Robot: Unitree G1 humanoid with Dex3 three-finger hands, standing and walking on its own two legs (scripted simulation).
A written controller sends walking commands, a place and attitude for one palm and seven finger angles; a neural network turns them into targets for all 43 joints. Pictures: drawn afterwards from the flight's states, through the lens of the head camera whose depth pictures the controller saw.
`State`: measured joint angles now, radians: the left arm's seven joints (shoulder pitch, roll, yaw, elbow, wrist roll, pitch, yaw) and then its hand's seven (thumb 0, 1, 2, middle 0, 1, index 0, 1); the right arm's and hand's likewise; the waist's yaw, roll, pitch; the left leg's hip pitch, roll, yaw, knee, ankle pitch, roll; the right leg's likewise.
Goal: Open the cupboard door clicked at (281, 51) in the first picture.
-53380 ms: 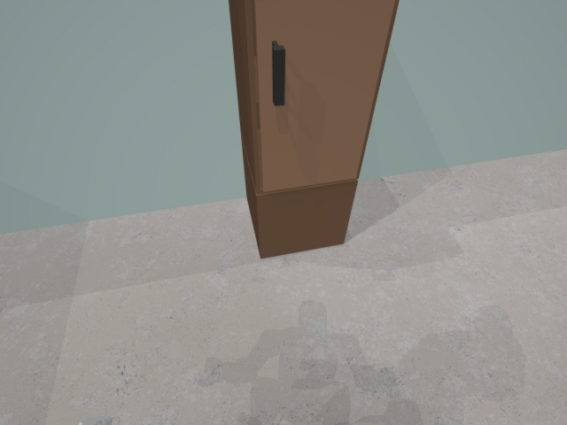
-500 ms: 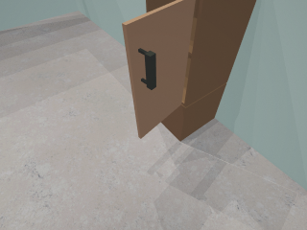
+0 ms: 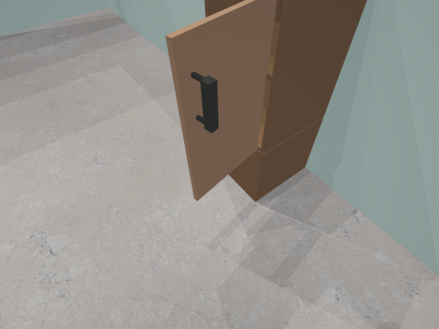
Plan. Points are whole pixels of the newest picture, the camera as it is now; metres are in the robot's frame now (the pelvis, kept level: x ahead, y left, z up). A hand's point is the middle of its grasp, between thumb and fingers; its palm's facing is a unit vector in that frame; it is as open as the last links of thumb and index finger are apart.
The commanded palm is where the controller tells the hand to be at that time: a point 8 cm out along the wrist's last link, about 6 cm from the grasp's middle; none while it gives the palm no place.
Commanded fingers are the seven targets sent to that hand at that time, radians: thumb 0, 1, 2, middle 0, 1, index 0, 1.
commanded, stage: look to check the result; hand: left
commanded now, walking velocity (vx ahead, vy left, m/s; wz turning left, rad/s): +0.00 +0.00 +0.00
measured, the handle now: (203, 102) +0.59 +0.07 +0.08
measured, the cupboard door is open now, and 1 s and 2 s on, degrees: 100 100 100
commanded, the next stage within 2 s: stand and wait in 0.34 s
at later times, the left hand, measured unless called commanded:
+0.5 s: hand out of the picture +0.09 +0.23 -0.16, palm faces -0.02 -0.95 -0.32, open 7.4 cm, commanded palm none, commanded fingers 0.00 0.90 0.90 -0.20 -0.30 -0.20 -0.30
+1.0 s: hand out of the picture +0.08 +0.23 -0.16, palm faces -0.02 -0.95 -0.31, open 7.4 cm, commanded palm none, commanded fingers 0.00 0.90 0.90 -0.20 -0.30 -0.20 -0.30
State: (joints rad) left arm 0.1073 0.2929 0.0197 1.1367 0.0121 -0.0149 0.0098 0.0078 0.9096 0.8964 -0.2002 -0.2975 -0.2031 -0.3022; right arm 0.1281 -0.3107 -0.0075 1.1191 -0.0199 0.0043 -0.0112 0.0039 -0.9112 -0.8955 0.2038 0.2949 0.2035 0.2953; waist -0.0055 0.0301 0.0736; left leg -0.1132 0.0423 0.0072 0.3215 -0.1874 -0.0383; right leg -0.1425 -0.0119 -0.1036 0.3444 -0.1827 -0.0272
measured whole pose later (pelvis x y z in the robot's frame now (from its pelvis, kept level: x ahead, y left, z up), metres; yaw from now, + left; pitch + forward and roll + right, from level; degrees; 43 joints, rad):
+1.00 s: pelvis +0.01 +0.00 +0.00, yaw -1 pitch -1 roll +0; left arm 0.13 0.28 0.01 1.14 0.01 -0.02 0.01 0.01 0.91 0.90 -0.20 -0.30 -0.20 -0.30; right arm 0.16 -0.27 0.00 1.13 -0.02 0.00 -0.02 0.00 -0.91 -0.90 0.20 0.29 0.20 0.30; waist -0.01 0.02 0.06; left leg -0.07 0.04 0.02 0.30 -0.20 -0.03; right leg -0.11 -0.01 -0.09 0.32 -0.19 -0.02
